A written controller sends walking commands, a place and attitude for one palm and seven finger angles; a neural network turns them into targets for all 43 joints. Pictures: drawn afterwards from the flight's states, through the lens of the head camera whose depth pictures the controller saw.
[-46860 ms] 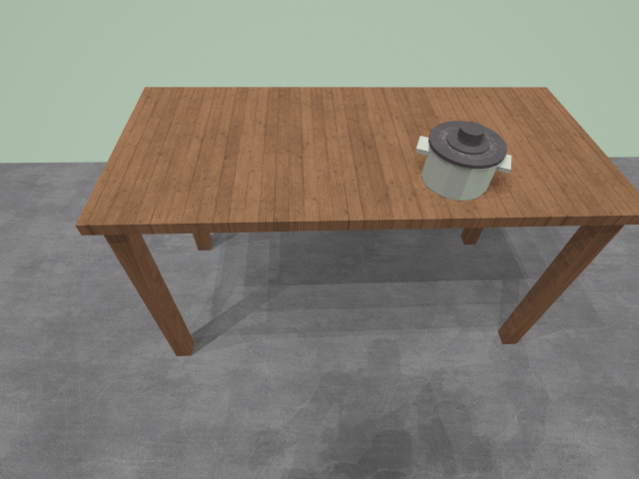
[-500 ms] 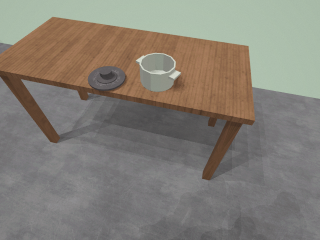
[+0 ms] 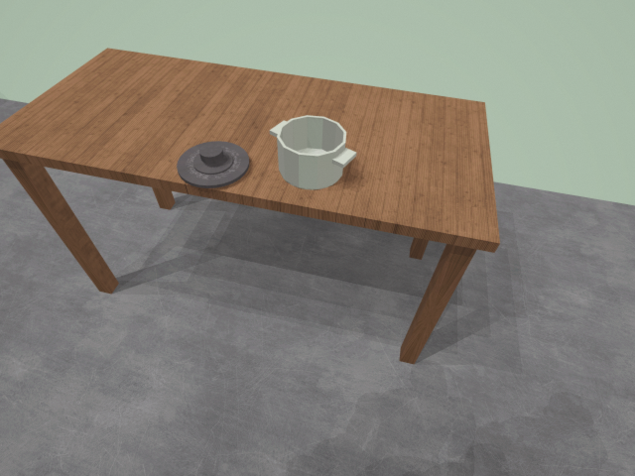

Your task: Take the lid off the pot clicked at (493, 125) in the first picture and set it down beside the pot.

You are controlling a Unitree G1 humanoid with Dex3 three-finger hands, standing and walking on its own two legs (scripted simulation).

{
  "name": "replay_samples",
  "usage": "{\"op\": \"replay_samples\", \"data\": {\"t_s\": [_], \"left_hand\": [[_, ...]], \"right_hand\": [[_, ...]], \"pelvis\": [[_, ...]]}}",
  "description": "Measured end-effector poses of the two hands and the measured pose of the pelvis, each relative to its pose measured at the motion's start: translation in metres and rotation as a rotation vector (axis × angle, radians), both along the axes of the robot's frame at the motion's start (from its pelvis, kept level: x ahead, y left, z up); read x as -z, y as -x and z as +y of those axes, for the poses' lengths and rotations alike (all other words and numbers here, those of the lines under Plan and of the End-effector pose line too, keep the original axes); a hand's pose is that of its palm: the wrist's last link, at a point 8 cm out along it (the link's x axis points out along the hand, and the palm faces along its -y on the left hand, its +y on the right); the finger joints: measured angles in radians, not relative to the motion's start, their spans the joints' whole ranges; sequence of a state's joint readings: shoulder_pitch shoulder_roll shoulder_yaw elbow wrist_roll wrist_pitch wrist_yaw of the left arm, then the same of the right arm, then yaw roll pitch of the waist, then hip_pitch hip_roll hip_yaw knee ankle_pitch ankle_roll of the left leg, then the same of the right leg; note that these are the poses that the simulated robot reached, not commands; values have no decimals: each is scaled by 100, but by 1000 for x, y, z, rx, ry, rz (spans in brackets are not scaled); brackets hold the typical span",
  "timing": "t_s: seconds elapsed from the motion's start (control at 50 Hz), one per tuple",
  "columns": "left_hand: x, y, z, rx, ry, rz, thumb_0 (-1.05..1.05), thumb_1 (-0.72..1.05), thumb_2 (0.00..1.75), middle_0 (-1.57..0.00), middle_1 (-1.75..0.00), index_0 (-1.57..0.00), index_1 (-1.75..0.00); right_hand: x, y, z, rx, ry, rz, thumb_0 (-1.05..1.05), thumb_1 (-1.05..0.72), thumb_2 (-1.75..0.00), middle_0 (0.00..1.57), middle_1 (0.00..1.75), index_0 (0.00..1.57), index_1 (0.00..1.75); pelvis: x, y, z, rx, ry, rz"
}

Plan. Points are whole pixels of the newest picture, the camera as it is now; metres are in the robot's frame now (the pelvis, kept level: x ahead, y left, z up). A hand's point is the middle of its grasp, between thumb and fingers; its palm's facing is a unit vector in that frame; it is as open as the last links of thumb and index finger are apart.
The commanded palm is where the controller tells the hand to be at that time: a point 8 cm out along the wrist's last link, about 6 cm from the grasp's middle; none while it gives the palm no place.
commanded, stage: let the arm hang, fingers relaxed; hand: left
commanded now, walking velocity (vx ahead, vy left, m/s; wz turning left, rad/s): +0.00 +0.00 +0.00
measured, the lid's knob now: (211, 153) +0.76 +0.27 -0.06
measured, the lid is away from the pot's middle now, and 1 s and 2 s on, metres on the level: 0.23 0.23 0.23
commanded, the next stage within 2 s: look to check the result in 0.06 s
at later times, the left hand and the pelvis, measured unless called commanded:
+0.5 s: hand out of the picture -0.01 +0.16 -0.18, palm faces +0.04 -0.99 -0.16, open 7.3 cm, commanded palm none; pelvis +0.00 +0.00 +0.00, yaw +0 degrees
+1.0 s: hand out of the picture -0.01 +0.16 -0.18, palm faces +0.04 -0.98 -0.18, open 7.3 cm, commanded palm none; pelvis +0.01 +0.00 +0.00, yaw +0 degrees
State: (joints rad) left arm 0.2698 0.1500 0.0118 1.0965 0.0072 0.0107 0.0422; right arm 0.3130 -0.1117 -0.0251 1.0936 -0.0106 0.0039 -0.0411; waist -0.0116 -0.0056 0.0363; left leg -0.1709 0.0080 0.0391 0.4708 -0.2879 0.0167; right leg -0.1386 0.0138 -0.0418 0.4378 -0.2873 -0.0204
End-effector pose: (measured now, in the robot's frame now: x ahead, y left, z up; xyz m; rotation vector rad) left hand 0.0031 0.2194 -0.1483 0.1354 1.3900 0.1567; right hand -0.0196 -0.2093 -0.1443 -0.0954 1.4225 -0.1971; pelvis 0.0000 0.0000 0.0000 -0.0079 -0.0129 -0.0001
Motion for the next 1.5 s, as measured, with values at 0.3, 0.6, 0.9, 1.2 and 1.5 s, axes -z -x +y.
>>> {"op": "replay_samples", "data": {"t_s": [0.3, 0.6, 0.9, 1.2, 1.5], "left_hand": [[2, 18, -11, -16, 25, 57, 0, 91, 90, -20, -30, -20, -30], [2, 14, -11, -18, 23, 54, 0, 91, 90, -20, -30, -20, -30], [0, 12, -11, -17, 11, 48, 0, 91, 90, -20, -30, -20, -30], [0, 15, -19, -22, 15, 54, 0, 91, 90, -20, -30, -20, -30], [0, 17, -24, -20, 18, 59, 0, 91, 90, -20, -30, -20, -30]], "right_hand": [[2, 8, 12, 20, -22, 32, 1, -91, -89, 20, 30, 20, 30], [1, 5, 11, 25, -13, 26, 1, -91, -89, 19, 30, 20, 30], [3, 7, 12, 29, -26, 29, 1, -91, -89, 19, 30, 20, 30], [3, 7, 7, 28, -29, 37, 0, -91, -89, 19, 30, 20, 30], [4, 6, 2, 30, -25, 33, 1, -91, -89, 19, 30, 20, 30]], "pelvis": [[0, -2, 2, 4, -1, 5], [0, -5, 2, 6, -2, 6], [0, -6, 0, 7, -4, 4], [0, -6, -6, 6, -5, 5], [-1, -6, -9, 11, -6, 4]]}}
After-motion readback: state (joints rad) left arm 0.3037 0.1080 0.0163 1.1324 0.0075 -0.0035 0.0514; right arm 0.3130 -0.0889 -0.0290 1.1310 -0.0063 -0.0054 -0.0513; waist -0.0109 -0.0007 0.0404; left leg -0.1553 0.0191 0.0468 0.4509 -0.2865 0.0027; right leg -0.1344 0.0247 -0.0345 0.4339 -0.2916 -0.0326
